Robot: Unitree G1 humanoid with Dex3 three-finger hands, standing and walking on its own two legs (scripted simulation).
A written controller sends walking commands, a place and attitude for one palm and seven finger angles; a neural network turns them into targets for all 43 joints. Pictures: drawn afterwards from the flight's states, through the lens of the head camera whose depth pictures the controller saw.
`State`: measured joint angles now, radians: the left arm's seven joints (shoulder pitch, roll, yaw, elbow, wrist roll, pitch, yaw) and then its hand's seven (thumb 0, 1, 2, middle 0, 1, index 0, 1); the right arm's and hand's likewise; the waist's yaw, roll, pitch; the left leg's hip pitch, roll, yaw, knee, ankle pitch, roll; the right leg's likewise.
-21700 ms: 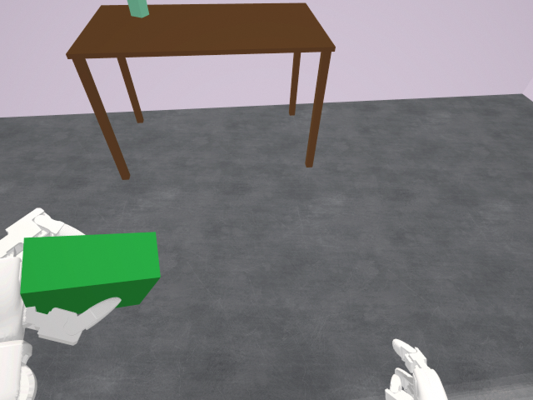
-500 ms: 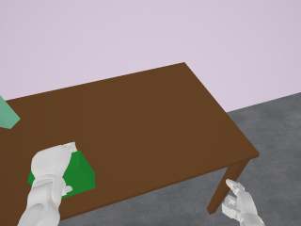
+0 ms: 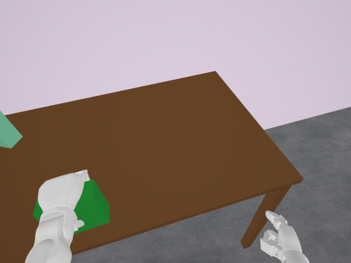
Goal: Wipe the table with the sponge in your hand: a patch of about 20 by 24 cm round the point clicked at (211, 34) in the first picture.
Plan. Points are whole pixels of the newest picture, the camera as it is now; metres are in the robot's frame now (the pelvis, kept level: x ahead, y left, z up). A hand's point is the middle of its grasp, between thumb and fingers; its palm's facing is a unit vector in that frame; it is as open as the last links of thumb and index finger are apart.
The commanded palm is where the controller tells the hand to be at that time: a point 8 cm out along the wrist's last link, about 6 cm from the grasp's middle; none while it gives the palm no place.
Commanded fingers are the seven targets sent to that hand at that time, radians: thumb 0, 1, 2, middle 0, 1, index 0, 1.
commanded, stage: lower the sponge onto the table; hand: left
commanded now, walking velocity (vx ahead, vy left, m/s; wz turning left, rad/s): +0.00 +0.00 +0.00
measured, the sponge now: (79, 213) +0.21 +0.29 -0.03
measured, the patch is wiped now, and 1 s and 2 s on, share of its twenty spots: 0.00 0.15 0.25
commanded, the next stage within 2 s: wipe forward along the first lane in 0.12 s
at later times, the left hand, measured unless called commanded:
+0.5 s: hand (74, 198) +0.23 +0.30 +0.01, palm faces -0.09 -0.06 -0.99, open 9.7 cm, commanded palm +0.22 +0.30 +0.05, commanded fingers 0.00 0.10 1.30 -1.20 -1.60 -1.20 -1.60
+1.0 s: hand (75, 179) +0.28 +0.32 +0.01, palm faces -0.14 +0.00 -0.99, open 9.7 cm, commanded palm +0.27 +0.32 +0.03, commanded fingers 0.00 0.10 1.30 -1.20 -1.60 -1.20 -1.60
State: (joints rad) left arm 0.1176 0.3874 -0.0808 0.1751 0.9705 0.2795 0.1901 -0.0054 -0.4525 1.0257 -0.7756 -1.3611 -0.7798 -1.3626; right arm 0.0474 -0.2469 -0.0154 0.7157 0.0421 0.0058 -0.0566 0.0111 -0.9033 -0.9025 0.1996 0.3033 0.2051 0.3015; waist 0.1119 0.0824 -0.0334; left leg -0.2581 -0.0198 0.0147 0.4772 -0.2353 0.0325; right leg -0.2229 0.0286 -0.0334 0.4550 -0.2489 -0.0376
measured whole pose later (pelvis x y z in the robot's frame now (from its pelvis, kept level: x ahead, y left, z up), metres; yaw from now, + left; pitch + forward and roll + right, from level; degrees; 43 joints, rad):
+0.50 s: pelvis -0.01 -0.01 +0.00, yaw +1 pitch +2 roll +0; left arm -0.01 0.40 -0.07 0.32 0.98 0.26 0.20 -0.01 -0.49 1.06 -0.79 -1.35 -0.79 -1.35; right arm 0.07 -0.26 -0.02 0.73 0.06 0.04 -0.07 0.01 -0.90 -0.90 0.20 0.30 0.21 0.30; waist 0.11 0.08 -0.06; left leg -0.33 -0.02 0.00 0.52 -0.23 0.03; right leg -0.29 0.03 -0.05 0.50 -0.26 -0.04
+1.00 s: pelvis -0.03 -0.02 -0.02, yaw +0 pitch +8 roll -1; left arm -0.31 0.51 0.02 0.71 0.98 0.11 0.22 0.01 -0.52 1.10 -0.80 -1.34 -0.81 -1.34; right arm 0.20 -0.29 -0.04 0.74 0.08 0.05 -0.08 0.01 -0.90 -0.90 0.20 0.30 0.20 0.30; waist 0.04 0.08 -0.09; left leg -0.54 0.00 -0.01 0.65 -0.26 0.02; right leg -0.50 0.05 -0.06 0.62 -0.27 -0.06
